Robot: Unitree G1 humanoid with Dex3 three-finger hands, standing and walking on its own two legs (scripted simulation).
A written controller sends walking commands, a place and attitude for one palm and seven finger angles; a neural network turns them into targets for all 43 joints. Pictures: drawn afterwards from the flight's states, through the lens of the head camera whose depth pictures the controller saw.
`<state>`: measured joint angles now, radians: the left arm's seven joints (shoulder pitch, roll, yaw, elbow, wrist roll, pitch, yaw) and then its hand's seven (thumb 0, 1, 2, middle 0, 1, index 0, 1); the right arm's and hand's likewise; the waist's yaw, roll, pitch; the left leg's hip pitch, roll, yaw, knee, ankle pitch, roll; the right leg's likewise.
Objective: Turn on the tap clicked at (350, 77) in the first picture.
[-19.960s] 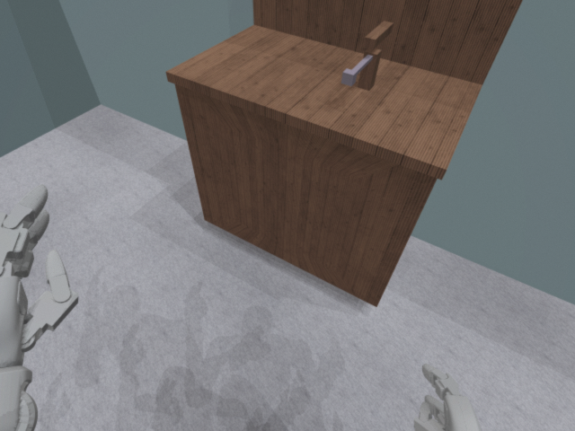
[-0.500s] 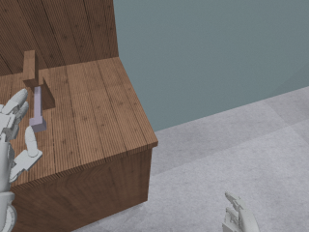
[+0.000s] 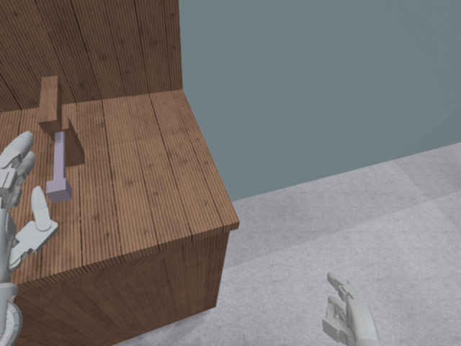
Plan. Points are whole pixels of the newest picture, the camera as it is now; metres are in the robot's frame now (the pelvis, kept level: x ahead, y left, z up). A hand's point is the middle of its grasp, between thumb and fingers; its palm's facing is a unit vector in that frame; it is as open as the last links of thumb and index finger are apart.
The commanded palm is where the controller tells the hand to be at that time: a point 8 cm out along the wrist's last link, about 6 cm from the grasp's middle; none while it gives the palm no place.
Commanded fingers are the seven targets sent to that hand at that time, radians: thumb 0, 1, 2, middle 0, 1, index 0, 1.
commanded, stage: come to a stop and stand still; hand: left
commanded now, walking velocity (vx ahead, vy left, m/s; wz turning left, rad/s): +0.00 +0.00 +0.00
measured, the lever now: (59, 190) +0.31 +0.31 +0.08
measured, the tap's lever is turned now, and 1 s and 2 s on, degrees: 0 0 0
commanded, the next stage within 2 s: look again from close up in 0.14 s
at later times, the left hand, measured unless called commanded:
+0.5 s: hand (42, 232) +0.21 +0.26 +0.16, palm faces +0.41 -0.85 -0.34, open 7.4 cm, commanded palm +0.15 +0.28 +0.17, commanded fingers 0.00 0.90 0.90 -0.20 -0.30 -0.20 -0.30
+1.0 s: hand (66, 252) +0.19 +0.22 +0.15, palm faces +0.49 -0.82 -0.31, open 7.4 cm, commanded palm +0.14 +0.26 +0.17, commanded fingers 0.00 0.90 0.90 -0.20 -0.30 -0.20 -0.30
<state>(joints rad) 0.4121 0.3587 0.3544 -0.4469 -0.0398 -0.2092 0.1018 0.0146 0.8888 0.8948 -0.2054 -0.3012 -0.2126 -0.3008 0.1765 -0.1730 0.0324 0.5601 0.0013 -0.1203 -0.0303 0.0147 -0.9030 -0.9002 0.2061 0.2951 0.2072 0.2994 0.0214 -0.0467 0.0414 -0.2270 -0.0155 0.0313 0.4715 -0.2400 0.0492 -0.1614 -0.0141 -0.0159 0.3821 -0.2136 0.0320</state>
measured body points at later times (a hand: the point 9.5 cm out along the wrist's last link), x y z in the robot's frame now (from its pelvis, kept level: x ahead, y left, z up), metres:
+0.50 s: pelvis -0.01 +0.00 +0.00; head +0.00 +0.02 +0.45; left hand +0.18 +0.30 +0.18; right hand +0.17 -0.22 -0.07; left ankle +0.01 +0.08 -0.74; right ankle -0.01 -0.14 -0.74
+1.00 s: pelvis -0.02 -0.05 -0.01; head -0.03 -0.05 +0.44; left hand +0.16 +0.27 +0.16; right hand +0.19 -0.26 -0.08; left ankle +0.01 +0.08 -0.74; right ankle -0.01 -0.14 -0.74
